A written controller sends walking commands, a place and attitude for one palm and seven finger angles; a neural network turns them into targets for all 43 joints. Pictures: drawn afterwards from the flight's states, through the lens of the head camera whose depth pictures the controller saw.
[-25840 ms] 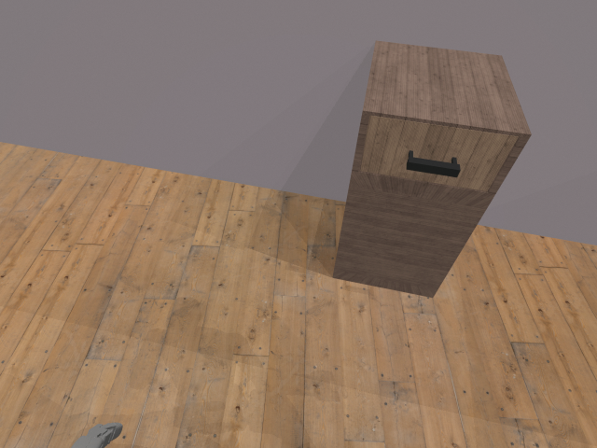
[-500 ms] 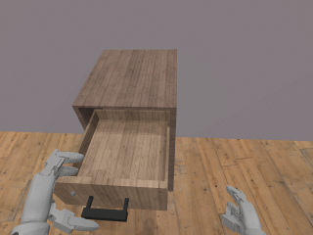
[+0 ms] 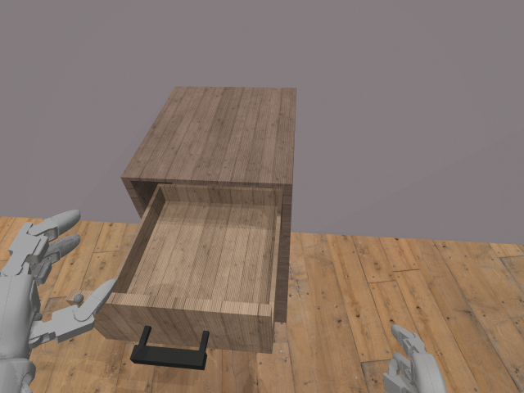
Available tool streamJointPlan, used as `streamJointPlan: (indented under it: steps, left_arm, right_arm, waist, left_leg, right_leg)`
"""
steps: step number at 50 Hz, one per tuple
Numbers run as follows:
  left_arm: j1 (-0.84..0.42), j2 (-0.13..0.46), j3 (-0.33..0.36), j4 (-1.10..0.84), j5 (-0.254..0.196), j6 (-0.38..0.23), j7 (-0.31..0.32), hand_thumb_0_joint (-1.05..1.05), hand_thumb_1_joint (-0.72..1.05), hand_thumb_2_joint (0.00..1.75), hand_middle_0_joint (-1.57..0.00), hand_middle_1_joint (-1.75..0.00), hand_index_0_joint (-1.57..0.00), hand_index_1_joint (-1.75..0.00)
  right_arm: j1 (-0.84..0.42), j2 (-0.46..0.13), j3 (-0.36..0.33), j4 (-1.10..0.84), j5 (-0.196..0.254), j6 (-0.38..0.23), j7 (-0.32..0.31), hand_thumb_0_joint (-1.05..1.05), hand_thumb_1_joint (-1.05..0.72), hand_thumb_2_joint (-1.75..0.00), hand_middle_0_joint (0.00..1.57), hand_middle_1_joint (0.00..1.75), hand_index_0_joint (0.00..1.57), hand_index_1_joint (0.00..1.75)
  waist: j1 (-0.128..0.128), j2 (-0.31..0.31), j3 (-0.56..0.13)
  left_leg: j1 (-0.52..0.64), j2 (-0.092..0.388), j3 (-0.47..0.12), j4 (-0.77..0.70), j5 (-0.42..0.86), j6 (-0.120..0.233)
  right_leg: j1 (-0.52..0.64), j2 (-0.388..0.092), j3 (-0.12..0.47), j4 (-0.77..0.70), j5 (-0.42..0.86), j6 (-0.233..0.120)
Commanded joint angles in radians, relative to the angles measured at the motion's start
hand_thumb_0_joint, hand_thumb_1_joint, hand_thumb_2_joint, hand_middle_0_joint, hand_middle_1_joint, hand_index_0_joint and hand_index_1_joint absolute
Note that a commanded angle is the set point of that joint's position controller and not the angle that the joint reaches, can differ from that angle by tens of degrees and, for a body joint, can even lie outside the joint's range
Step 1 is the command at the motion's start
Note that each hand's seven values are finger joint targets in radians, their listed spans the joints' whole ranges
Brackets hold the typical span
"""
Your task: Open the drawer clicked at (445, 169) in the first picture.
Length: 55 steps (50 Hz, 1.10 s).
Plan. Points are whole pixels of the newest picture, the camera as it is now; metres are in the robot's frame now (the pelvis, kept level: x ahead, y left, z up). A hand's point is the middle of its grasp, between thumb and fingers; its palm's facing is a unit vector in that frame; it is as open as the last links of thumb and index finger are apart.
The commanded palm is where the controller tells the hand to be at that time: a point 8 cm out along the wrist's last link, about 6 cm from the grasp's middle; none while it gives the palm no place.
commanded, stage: draw the hand back to the body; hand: left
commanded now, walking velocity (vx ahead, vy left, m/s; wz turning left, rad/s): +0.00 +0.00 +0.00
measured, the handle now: (172, 345) +0.22 +0.20 -0.11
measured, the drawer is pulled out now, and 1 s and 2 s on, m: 0.30 0.30 0.30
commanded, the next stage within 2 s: step back with the hand held close in 0.36 s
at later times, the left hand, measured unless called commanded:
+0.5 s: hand (85, 297) +0.18 +0.22 +0.15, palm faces +0.38 -0.83 -0.42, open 7.5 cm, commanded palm +0.12 +0.26 +0.17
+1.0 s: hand (46, 315) +0.16 +0.25 +0.15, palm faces +0.29 -0.79 -0.53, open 7.4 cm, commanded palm +0.09 +0.29 +0.17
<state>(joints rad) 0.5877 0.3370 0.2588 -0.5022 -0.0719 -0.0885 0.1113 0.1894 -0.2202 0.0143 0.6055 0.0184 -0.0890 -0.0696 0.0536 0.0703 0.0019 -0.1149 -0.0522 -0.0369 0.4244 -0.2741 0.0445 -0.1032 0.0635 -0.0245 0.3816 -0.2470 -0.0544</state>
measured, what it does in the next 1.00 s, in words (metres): stands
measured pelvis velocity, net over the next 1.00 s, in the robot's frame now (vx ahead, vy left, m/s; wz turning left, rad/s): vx -0.04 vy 0.01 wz -0.01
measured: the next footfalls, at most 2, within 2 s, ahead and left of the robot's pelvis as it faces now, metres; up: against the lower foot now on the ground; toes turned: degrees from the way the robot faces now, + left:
right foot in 1.68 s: -0.22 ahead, -0.13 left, +0.00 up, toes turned -4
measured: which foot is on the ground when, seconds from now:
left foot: down 0.00-1.00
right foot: down 0.00-1.00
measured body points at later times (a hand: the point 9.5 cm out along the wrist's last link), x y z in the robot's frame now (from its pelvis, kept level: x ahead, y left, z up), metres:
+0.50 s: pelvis -0.01 -0.02 +0.00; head -0.01 -0.05 +0.45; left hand +0.15 +0.26 +0.18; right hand +0.19 -0.24 -0.09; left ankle -0.03 +0.09 -0.74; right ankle -0.02 -0.08 -0.74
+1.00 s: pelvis -0.04 +0.01 -0.01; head -0.01 +0.02 +0.44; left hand +0.13 +0.29 +0.18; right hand +0.15 -0.22 -0.08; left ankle -0.03 +0.09 -0.74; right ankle -0.02 -0.08 -0.74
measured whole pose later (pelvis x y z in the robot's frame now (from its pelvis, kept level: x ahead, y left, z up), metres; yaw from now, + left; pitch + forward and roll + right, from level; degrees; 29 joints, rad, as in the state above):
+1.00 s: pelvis -0.04 +0.01 -0.01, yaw -1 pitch +3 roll +0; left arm 0.68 0.44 0.40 -0.61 -0.06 -0.17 0.13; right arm 0.14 -0.20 -0.03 0.54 0.02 0.00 -0.06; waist 0.00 -0.01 0.02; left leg -0.30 -0.08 0.00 0.48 -0.23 0.07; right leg -0.32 0.03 -0.01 0.51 -0.23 -0.03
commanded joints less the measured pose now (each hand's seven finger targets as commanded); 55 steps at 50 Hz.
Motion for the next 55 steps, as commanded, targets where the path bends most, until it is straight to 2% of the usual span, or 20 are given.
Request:
streamJointPlan:
  steps: [1, 3, 7, 8, 14, 17, 18, 23, 24, 25, 27, 29, 33, 35, 38, 43, 46, 50, 53, 55]
  left_arm:
    - [-0.083, 0.168, 0.149, -0.183, -0.005, -0.07, 0.025, 0.0, 0.65, 0.8, -0.22, -0.46, -0.22, -0.46]
    - [-0.093, 0.166, 0.151, -0.185, -0.006, -0.07, 0.023, 0.0, 0.73, 0.82, -0.21, -0.41, -0.21, -0.41]
    - [-0.067, 0.125, 0.114, -0.133, -0.012, -0.071, 0.013, 0.0, 0.87, 0.88, -0.2, -0.32, -0.2, -0.32]
    - [-0.073, 0.13, 0.117, -0.135, -0.01, -0.071, 0.012, 0.0, 0.9, 0.9, -0.2, -0.3, -0.2, -0.3]
    - [-0.1, 0.178, 0.149, -0.184, -0.005, -0.082, 0.019, 0.0, 0.9, 0.9, -0.2, -0.3, -0.2, -0.3]
    - [-0.087, 0.16, 0.14, -0.165, -0.01, -0.077, 0.02, 0.0, 0.9, 0.9, -0.2, -0.3, -0.2, -0.3]
    - [-0.099, 0.164, 0.142, -0.171, -0.008, -0.076, 0.019, 0.0, 0.9, 0.9, -0.2, -0.3, -0.2, -0.3]
    - [-0.092, 0.151, 0.133, -0.144, -0.008, -0.079, 0.016, 0.0, 0.9, 0.9, -0.2, -0.3, -0.2, -0.3]
    - [-0.232, 0.326, 0.312, -0.261, 0.007, -0.13, 0.033, 0.0, 0.9, 0.9, -0.2, -0.3, -0.2, -0.3]
    - [-0.128, 0.227, 0.248, -0.136, 0.013, -0.141, 0.021, 0.0, 0.9, 0.9, -0.2, -0.3, -0.2, -0.3]
    - [-0.036, 0.16, 0.183, -0.099, 0.023, -0.135, 0.011, 0.0, 0.9, 0.9, -0.2, -0.3, -0.2, -0.3]
    - [0.001, 0.164, 0.187, -0.146, 0.026, -0.153, 0.01, 0.0, 0.9, 0.9, -0.2, -0.3, -0.2, -0.3]
    - [0.062, 0.193, 0.204, -0.238, 0.026, -0.157, 0.022, 0.0, 0.9, 0.9, -0.2, -0.3, -0.2, -0.3]
    - [0.093, 0.211, 0.225, -0.27, 0.025, -0.153, 0.031, 0.0, 0.9, 0.9, -0.2, -0.3, -0.2, -0.3]
    - [0.103, 0.257, 0.266, -0.307, 0.019, -0.146, 0.041, 0.0, 0.9, 0.9, -0.2, -0.3, -0.2, -0.3]
    - [0.147, 0.239, 0.266, -0.3, 0.014, -0.133, 0.044, 0.0, 0.9, 0.9, -0.2, -0.3, -0.2, -0.3]
    - [0.144, 0.216, 0.249, -0.286, 0.014, -0.131, 0.041, 0.0, 0.9, 0.9, -0.2, -0.3, -0.2, -0.3]
    - [0.114, 0.197, 0.228, -0.291, 0.022, -0.128, 0.044, 0.0, 0.9, 0.9, -0.2, -0.3, -0.2, -0.3]
    - [0.071, 0.215, 0.243, -0.314, 0.035, -0.131, 0.049, 0.0, 0.9, 0.9, -0.2, -0.3, -0.2, -0.3]
    - [0.054, 0.198, 0.231, -0.318, 0.037, -0.136, 0.047, 0.0, 0.9, 0.9, -0.2, -0.3, -0.2, -0.3]
  right_arm:
    - [-0.146, -0.091, -0.026, -0.163, 0.002, -0.054, -0.005, 0.0, -0.9, -0.9, 0.2, 0.3, 0.2, 0.3]
    - [-0.158, -0.091, -0.03, -0.162, 0.004, -0.056, -0.007, 0.0, -0.9, -0.9, 0.2, 0.3, 0.2, 0.3]
    - [-0.157, -0.089, -0.033, -0.161, 0.002, -0.048, -0.004, 0.0, -0.9, -0.9, 0.2, 0.3, 0.2, 0.3]
    - [-0.162, -0.092, -0.035, -0.162, 0.003, -0.047, -0.004, 0.0, -0.9, -0.9, 0.2, 0.3, 0.2, 0.3]
    - [-0.159, -0.09, -0.03, -0.16, -0.003, -0.053, -0.005, 0.0, -0.9, -0.9, 0.2, 0.3, 0.2, 0.3]
    - [-0.163, -0.083, -0.031, -0.165, 0.0, -0.05, -0.008, 0.0, -0.9, -0.9, 0.2, 0.3, 0.2, 0.3]
    - [-0.166, -0.086, -0.033, -0.163, 0.001, -0.051, -0.008, 0.0, -0.9, -0.9, 0.2, 0.3, 0.2, 0.3]
    - [-0.168, -0.088, -0.036, -0.157, 0.001, -0.049, -0.007, 0.0, -0.9, -0.9, 0.2, 0.3, 0.2, 0.3]
    - [-0.132, -0.119, -0.048, -0.194, 0.007, -0.033, -0.003, 0.0, -0.9, -0.9, 0.2, 0.3, 0.2, 0.3]
    - [-0.129, -0.102, -0.05, -0.16, -0.006, -0.019, 0.005, 0.0, -0.9, -0.9, 0.2, 0.3, 0.2, 0.3]
    - [-0.135, -0.105, -0.058, -0.175, 0.002, 0.002, 0.021, 0.0, -0.9, -0.9, 0.2, 0.3, 0.2, 0.3]
    - [-0.145, -0.109, -0.066, -0.188, 0.005, 0.009, 0.025, 0.0, -0.9, -0.9, 0.2, 0.3, 0.2, 0.3]
    - [-0.142, -0.125, -0.077, -0.202, 0.007, 0.036, 0.024, 0.0, -0.9, -0.9, 0.2, 0.3, 0.2, 0.3]
    - [-0.139, -0.117, -0.082, -0.216, 0.012, 0.045, 0.02, 0.0, -0.9, -0.9, 0.2, 0.3, 0.2, 0.3]
    - [-0.144, -0.12, -0.086, -0.224, 0.014, 0.053, 0.008, 0.0, -0.9, -0.9, 0.2, 0.3, 0.2, 0.3]
    - [-0.147, -0.116, -0.089, -0.226, 0.011, 0.056, 0.001, 0.0, -0.9, -0.9, 0.2, 0.3, 0.2, 0.3]
    - [-0.138, -0.113, -0.087, -0.223, 0.004, 0.049, 0.005, 0.0, -0.9, -0.9, 0.2, 0.3, 0.2, 0.3]
    - [-0.13, -0.123, -0.082, -0.218, -0.011, 0.031, 0.003, 0.0, -0.9, -0.9, 0.2, 0.3, 0.2, 0.3]
    - [-0.125, -0.136, -0.078, -0.218, -0.019, 0.017, -0.001, 0.0, -0.9, -0.9, 0.2, 0.3, 0.2, 0.3]
    - [-0.113, -0.133, -0.073, -0.227, -0.012, 0.011, 0.002, 0.0, -0.9, -0.9, 0.2, 0.3, 0.2, 0.3]
  waist:
    - [-0.001, -0.017, -0.061]
    - [-0.003, 0.011, -0.039]
    - [-0.007, -0.062, -0.031]
    - [-0.007, -0.038, -0.025]
    - [-0.002, 0.013, -0.083]
    - [-0.004, -0.043, -0.06]
    - [-0.005, -0.011, -0.047]
    - [-0.006, -0.026, -0.035]
    - [-0.028, -0.046, 0.069]
    - [-0.036, -0.128, 0.05]
    - [-0.037, -0.174, 0.013]
    - [-0.039, -0.079, -0.058]
    - [-0.046, -0.013, -0.179]
    - [-0.048, -0.052, -0.227]
    - [-0.051, -0.032, -0.244]
    - [-0.047, 0.029, -0.202]
    - [-0.05, 0.026, -0.155]
    - [-0.052, 0.009, -0.107]
    - [-0.052, 0.035, -0.087]
    - [-0.055, -0.012, -0.081]
  left_leg:
    - [0.024, 0.067, -0.01, -0.048, 0.261, -0.021]
    - [0.022, 0.066, -0.004, -0.046, 0.252, -0.02]
    - [0.024, 0.066, -0.002, -0.049, 0.237, -0.008]
    - [0.021, 0.062, 0.0, -0.052, 0.23, -0.011]
    - [0.051, 0.056, 0.01, -0.047, 0.246, -0.011]
    - [0.04, 0.06, 0.006, -0.048, 0.245, -0.006]
    - [0.042, 0.057, 0.009, -0.047, 0.238, -0.009]
    - [0.04, 0.058, 0.011, -0.049, 0.243, -0.006]
    - [-0.036, 0.069, -0.049, -0.018, 0.16, 0.005]
    - [-0.043, 0.066, -0.054, 0.012, 0.135, 0.01]
    - [-0.031, 0.064, -0.036, 0.048, 0.144, 0.014]
    - [-0.03, 0.067, -0.023, 0.04, 0.191, 0.013]
    - [-0.035, 0.095, -0.027, 0.022, 0.336, 0.013]
    - [-0.045, 0.111, -0.038, 0.03, 0.414, 0.011]
    - [-0.066, 0.126, -0.057, 0.035, 0.484, 0.003]
    - [-0.124, 0.162, -0.104, -0.005, 0.509, 0.004]
    - [-0.213, 0.204, -0.146, -0.063, 0.419, 0.021]
    - [-0.34, 0.239, -0.176, -0.105, 0.266, 0.046]
    - [-0.462, 0.244, -0.181, -0.115, 0.059, 0.066]
    - [-0.536, 0.214, -0.174, -0.087, -0.103, 0.066]
  right_leg:
    - [-0.008, -0.08, 0.017, -0.069, 0.207, 0.02]
    - [-0.017, -0.079, 0.026, -0.081, 0.204, 0.019]
    - [-0.013, -0.082, 0.028, -0.082, 0.196, 0.027]
    - [-0.017, -0.08, 0.033, -0.093, 0.188, 0.025]
    - [0.008, -0.087, 0.042, -0.104, 0.215, 0.028]
    - [0.007, -0.086, 0.043, -0.097, 0.216, 0.031]
    - [-0.008, -0.083, 0.051, -0.113, 0.203, 0.028]
    - [-0.006, -0.083, 0.049, -0.114, 0.212, 0.031]
    - [-0.113, -0.139, 0.175, -0.163, 0.236, 0.037]
    - [-0.109, -0.159, 0.17, -0.17, 0.206, 0.04]
    - [-0.116, -0.179, 0.173, -0.17, 0.22, 0.062]
    - [-0.074, -0.185, 0.161, -0.121, 0.311, 0.066]
    - [-0.002, -0.17, 0.109, -0.03, 0.447, 0.071]
    - [0.033, -0.164, 0.089, 0.013, 0.496, 0.068]
    - [0.03, -0.161, 0.084, 0.051, 0.522, 0.049]
    - [-0.015, -0.12, 0.053, 0.104, 0.356, 0.04]
    - [-0.034, -0.097, 0.048, 0.161, 0.147, 0.042]
    - [-0.017, -0.084, 0.061, 0.211, 0.022, 0.045]
    - [0.037, -0.083, 0.084, 0.223, 0.024, 0.046]
    - [0.072, -0.1, 0.115, 0.198, 0.077, 0.041]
